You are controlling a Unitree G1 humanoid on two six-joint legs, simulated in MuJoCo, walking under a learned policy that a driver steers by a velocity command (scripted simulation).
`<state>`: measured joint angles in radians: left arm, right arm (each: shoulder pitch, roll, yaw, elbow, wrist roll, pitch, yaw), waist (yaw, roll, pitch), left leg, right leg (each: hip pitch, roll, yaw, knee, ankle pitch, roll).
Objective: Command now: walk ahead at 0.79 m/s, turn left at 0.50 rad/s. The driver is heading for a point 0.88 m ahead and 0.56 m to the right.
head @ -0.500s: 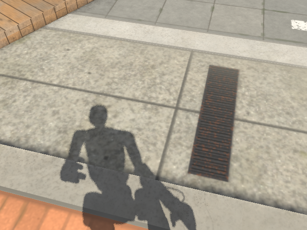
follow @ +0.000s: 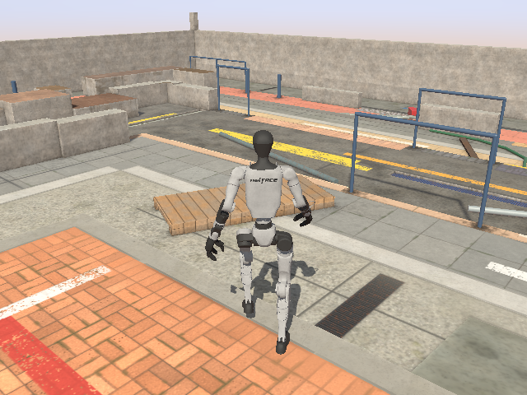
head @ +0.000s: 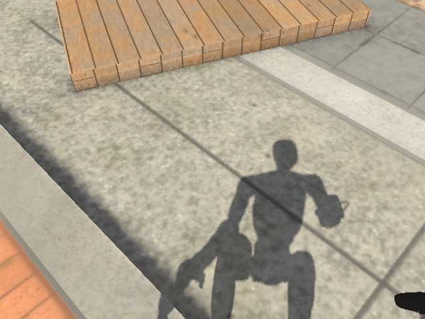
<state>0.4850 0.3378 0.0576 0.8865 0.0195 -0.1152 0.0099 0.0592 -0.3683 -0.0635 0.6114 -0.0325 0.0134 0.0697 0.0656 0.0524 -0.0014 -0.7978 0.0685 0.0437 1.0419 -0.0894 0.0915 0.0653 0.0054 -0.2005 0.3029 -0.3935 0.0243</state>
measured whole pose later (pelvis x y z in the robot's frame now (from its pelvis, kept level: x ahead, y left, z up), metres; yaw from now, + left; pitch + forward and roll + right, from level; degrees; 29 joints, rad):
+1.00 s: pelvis +0.42 -0.09 -0.15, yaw -42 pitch +3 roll +1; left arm 0.16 0.29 0.06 0.67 -0.01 0.08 0.08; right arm 0.04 -0.23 -0.03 0.56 -0.01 0.00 -0.05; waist 0.02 0.04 0.01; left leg -0.70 -0.02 -0.14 0.98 -0.20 -0.13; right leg -0.45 0.12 0.18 0.58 -0.17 -0.04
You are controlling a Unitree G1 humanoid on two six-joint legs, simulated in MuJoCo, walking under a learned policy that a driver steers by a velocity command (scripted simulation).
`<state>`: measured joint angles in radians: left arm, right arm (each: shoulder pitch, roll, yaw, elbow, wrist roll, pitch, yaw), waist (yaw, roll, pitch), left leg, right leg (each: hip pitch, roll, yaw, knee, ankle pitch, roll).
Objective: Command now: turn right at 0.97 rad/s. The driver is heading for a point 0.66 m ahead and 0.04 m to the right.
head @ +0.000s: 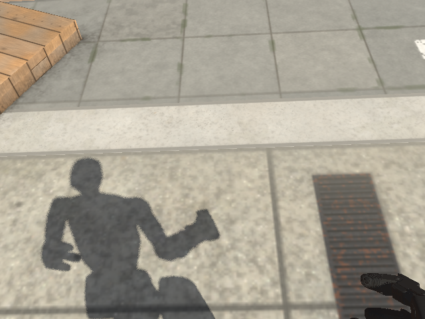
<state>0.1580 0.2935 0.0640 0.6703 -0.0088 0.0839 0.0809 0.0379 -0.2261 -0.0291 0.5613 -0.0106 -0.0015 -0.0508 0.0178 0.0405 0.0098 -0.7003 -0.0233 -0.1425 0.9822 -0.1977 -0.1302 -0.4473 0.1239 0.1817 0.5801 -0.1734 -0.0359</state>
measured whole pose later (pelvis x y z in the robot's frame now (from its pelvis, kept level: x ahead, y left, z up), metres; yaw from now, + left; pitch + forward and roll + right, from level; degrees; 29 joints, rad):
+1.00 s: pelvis +0.07 +0.00 +0.00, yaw -11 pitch +4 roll +0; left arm 0.18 0.29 0.11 0.74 -0.01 0.04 0.04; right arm 0.10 -0.27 -0.08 0.58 0.03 0.08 0.01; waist 0.02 -0.03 0.02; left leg -0.49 0.05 0.11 0.78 -0.35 -0.02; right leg -0.26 -0.16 -0.31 0.65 -0.43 0.02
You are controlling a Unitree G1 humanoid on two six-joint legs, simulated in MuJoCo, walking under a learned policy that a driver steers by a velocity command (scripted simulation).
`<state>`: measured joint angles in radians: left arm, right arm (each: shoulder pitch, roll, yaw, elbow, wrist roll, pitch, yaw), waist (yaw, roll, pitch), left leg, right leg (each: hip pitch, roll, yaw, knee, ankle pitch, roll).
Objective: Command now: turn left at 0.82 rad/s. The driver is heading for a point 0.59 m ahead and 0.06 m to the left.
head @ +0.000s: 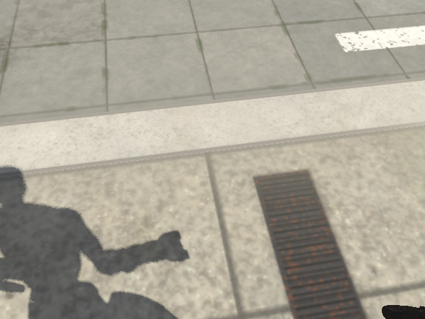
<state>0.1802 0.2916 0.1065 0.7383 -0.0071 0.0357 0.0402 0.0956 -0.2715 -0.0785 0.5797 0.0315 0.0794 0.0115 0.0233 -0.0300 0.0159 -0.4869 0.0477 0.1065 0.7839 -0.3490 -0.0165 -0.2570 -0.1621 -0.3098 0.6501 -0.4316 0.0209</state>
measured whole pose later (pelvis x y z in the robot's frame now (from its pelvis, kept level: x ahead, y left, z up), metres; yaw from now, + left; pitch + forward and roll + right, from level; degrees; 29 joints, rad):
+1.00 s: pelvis +0.37 +0.14 +0.01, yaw +9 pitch +3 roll +2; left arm 0.35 0.31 0.09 0.85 0.03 -0.02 -0.05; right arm 0.24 -0.27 -0.04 0.70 -0.05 -0.08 -0.02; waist 0.03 -0.04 -0.03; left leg -0.16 -0.01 0.06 0.42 -0.32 0.00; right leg -0.51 -0.01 0.01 1.19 -0.31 -0.09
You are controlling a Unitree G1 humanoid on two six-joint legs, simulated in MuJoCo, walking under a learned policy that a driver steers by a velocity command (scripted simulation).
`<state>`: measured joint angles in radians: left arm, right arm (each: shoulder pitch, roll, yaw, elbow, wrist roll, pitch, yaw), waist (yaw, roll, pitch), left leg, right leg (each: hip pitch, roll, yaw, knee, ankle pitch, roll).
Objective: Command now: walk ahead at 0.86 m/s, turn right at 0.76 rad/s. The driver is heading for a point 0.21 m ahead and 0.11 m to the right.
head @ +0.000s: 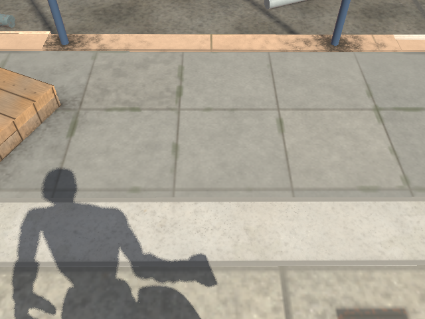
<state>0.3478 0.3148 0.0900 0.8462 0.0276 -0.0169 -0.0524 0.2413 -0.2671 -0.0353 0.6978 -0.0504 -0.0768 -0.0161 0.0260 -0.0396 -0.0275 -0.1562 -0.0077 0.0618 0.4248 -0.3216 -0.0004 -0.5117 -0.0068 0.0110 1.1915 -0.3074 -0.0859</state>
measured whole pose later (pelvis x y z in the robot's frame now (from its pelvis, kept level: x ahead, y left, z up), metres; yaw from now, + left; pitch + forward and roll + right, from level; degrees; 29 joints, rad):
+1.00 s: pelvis +0.38 +0.00 +0.00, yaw -12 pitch -1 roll +0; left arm 0.18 0.24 0.02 0.89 0.00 0.02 0.02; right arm 0.16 -0.23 -0.02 0.79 -0.01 -0.02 -0.02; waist 0.00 0.00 0.04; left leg -0.27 0.00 -0.01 0.56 -0.27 0.00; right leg -0.20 0.04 0.05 0.55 -0.33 -0.01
